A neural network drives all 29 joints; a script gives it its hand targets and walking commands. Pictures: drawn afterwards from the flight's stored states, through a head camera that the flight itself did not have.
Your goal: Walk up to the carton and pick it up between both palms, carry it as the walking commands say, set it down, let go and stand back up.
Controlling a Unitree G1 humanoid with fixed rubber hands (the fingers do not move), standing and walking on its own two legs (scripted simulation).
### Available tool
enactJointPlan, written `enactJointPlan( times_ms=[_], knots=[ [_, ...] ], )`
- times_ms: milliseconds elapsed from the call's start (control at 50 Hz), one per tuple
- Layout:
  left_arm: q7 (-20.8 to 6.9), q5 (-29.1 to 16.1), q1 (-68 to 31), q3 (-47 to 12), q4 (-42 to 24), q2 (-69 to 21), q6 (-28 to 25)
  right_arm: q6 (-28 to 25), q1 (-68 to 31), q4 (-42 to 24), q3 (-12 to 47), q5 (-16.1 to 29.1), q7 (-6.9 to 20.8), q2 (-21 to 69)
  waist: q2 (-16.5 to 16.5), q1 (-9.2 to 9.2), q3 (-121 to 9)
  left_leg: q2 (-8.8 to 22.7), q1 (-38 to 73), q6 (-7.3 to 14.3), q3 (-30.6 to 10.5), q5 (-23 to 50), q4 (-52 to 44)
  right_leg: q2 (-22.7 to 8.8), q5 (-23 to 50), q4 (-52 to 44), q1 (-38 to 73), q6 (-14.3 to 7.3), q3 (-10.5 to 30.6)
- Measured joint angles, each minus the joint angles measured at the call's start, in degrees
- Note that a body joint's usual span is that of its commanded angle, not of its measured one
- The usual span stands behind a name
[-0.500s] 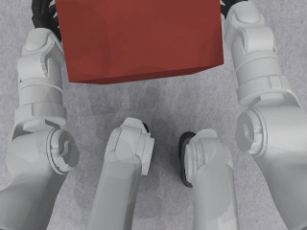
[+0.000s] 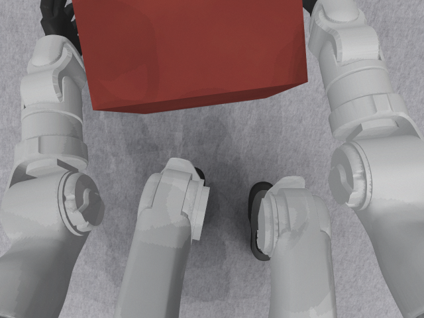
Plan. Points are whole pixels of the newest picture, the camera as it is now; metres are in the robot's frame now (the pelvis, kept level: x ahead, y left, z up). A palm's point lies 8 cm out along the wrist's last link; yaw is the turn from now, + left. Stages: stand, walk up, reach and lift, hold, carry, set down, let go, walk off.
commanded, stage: set down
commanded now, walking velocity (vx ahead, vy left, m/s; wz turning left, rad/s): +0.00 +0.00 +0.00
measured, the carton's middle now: (192, 19) +0.55 +0.12 -0.23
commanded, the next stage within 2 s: none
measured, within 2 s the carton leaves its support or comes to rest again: rests again in 0.46 s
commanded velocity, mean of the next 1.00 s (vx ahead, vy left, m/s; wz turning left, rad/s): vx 0.00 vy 0.00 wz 0.00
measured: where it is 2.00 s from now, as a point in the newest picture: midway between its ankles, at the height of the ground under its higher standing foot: (223, 225)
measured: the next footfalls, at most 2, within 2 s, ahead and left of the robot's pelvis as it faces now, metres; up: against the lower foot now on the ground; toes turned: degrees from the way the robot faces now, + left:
none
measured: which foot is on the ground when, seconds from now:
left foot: down 0.00-1.00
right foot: down 0.00-1.00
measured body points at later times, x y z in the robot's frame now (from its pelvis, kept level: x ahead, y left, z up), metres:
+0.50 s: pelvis +0.00 +0.00 -0.01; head +0.36 +0.03 +0.25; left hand +0.49 +0.29 -0.17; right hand +0.59 -0.07 -0.17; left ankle +0.11 +0.11 -0.35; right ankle +0.10 -0.10 -0.35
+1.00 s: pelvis -0.01 -0.01 -0.02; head +0.36 +0.02 +0.24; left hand +0.49 +0.29 -0.18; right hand +0.59 -0.07 -0.18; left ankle +0.11 +0.11 -0.35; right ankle +0.10 -0.10 -0.35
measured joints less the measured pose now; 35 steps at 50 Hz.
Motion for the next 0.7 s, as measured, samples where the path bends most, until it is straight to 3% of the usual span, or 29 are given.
enactJointPlan(
  times_ms=[700],
  knots=[
    [0.8, -1.6, -3.5, -2.8, 5.7, 1.3, -2.7, -2.8, -3.8, 4.7, 1.8, 1.4, 0.2, -2.2, -0.3, -0.05, 6.4, 1.8, 1.5, 1.0, 1.3, -0.4, 3.2, -1.0, -0.6, 3.7, 1.3, -0.7, -0.5]
  ],
)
